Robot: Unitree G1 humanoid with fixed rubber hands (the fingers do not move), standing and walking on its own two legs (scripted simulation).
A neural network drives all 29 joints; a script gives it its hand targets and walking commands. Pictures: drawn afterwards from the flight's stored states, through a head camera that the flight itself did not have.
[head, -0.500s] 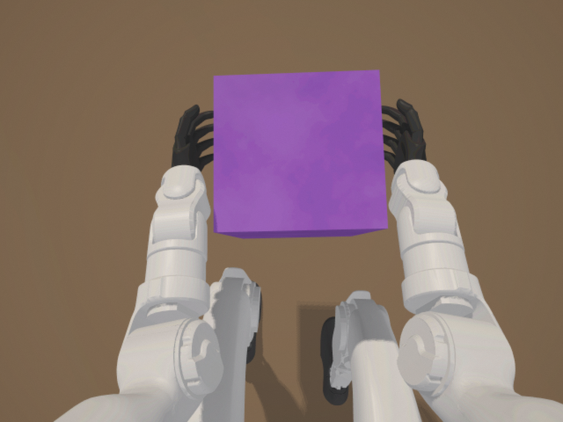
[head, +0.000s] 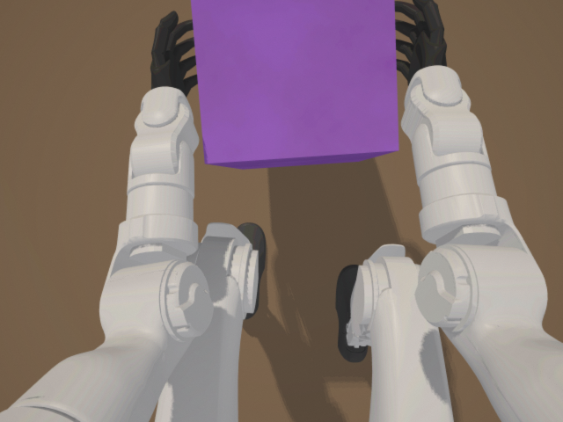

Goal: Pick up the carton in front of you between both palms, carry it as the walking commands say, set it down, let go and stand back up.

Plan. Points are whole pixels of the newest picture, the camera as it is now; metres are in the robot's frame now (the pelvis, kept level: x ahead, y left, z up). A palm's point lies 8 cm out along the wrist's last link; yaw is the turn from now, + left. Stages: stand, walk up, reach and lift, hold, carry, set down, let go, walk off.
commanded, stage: set down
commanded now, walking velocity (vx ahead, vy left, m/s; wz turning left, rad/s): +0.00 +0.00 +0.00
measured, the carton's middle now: (295, 91) +0.51 +0.07 -0.21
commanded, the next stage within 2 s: none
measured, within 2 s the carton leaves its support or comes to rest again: rests again in 1.28 s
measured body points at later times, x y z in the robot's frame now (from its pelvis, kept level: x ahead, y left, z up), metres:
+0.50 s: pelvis +0.00 -0.01 -0.06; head +0.35 +0.01 +0.23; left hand +0.51 +0.24 -0.20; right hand +0.55 -0.06 -0.22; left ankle +0.14 +0.13 -0.40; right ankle +0.08 -0.11 -0.40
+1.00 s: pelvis +0.00 +0.00 -0.06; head +0.36 +0.00 +0.20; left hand +0.51 +0.25 -0.22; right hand +0.55 -0.06 -0.24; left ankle +0.14 +0.13 -0.40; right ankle +0.08 -0.11 -0.40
